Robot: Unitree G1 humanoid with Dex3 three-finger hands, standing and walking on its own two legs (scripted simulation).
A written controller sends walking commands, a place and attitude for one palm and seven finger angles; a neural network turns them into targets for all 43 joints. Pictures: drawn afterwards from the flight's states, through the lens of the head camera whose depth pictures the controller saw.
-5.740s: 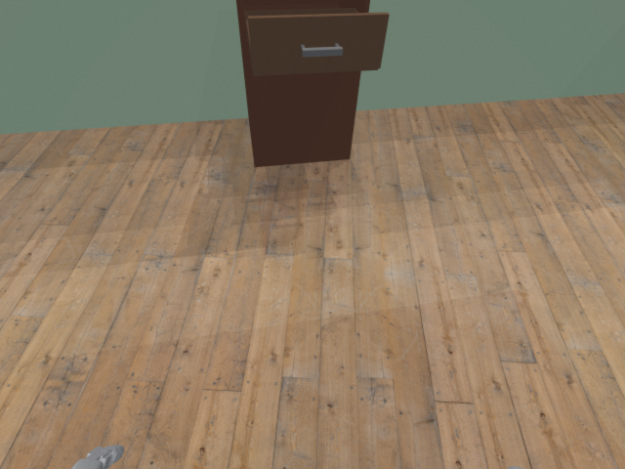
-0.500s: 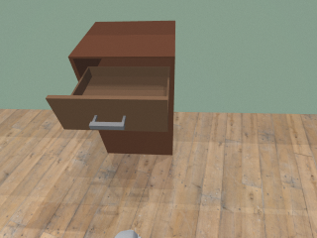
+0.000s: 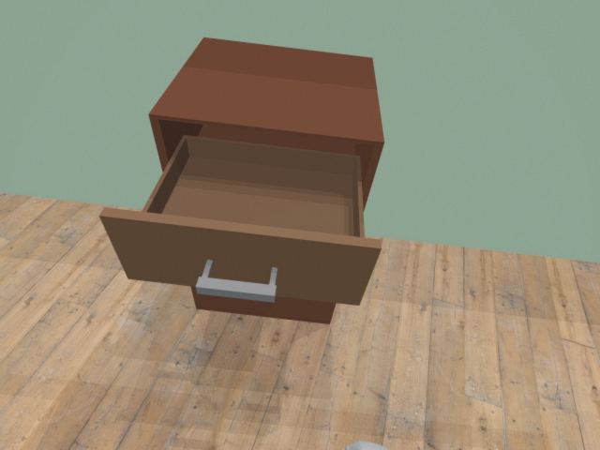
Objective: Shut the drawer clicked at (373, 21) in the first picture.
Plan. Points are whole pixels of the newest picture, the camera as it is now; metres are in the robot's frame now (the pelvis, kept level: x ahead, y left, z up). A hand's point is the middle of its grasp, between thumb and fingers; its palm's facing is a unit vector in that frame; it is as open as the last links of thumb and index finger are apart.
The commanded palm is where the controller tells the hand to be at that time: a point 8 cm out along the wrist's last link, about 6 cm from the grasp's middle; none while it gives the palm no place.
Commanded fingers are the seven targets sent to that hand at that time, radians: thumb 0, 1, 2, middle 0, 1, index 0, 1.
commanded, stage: take the last steps up to it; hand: left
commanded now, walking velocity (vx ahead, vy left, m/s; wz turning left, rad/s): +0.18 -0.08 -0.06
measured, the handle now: (239, 279) +0.40 +0.13 -0.06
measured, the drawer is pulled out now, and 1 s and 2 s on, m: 0.29 0.29 0.29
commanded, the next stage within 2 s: come to a stop and stand still in 0.14 s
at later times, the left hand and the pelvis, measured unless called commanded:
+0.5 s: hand (234, 427) +0.19 +0.11 -0.17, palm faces +0.00 -0.97 -0.22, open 7.1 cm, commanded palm none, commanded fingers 0.00 0.90 0.90 -0.20 -0.30 -0.20 -0.30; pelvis +0.10 -0.06 -0.01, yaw -1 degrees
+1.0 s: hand out of the picture +0.03 +0.18 -0.18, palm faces +0.08 -0.98 -0.20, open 7.4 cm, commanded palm none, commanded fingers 0.00 0.90 0.90 -0.20 -0.30 -0.20 -0.30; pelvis +0.03 -0.01 +0.00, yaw -1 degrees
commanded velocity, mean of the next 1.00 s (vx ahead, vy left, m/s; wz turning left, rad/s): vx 0.02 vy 0.01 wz -0.01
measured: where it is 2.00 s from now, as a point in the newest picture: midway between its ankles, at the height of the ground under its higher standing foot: outside the picture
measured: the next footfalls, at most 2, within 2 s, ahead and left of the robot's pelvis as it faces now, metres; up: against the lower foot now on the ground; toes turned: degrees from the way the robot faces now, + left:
right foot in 0.36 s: +0.20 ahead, -0.15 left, +0.00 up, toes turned -7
left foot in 0.84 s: +0.04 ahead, +0.10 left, +0.00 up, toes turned +1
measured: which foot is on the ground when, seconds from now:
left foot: down 0.00-0.38, up 0.40-0.82, down 0.84-1.00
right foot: up 0.00-0.34, down 0.36-0.84, up 0.86-1.00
